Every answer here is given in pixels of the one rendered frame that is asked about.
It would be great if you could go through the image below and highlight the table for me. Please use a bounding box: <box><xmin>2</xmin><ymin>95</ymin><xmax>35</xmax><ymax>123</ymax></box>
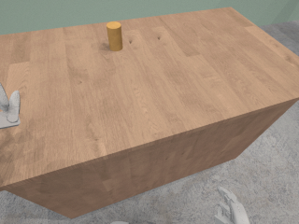
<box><xmin>0</xmin><ymin>7</ymin><xmax>299</xmax><ymax>219</ymax></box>

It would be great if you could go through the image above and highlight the robot left hand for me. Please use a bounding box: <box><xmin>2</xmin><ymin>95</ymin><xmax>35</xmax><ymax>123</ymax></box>
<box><xmin>0</xmin><ymin>82</ymin><xmax>21</xmax><ymax>130</ymax></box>

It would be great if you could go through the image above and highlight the robot right hand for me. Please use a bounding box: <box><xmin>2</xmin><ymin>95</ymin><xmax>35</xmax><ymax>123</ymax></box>
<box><xmin>214</xmin><ymin>186</ymin><xmax>251</xmax><ymax>224</ymax></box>

